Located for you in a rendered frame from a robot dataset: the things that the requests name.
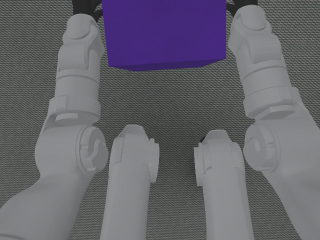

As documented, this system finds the right robot forearm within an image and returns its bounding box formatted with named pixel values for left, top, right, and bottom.
left=227, top=5, right=320, bottom=130

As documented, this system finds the robot right thigh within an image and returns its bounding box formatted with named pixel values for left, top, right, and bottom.
left=193, top=138, right=255, bottom=240

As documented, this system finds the left robot shin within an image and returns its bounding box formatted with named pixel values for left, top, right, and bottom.
left=108, top=124, right=149, bottom=176

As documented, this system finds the left robot forearm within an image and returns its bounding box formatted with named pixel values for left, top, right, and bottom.
left=34, top=13, right=105, bottom=166

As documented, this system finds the robot right hand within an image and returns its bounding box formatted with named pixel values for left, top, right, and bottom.
left=226, top=0, right=258, bottom=18

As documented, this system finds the right robot upper arm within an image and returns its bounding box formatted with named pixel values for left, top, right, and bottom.
left=243, top=117, right=320, bottom=240

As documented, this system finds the carton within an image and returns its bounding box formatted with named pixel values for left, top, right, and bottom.
left=101, top=0, right=227, bottom=72

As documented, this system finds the robot left hand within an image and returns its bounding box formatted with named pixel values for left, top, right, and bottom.
left=72, top=0, right=103, bottom=23

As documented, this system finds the left robot upper arm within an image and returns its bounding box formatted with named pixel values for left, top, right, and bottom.
left=0, top=124, right=109, bottom=240

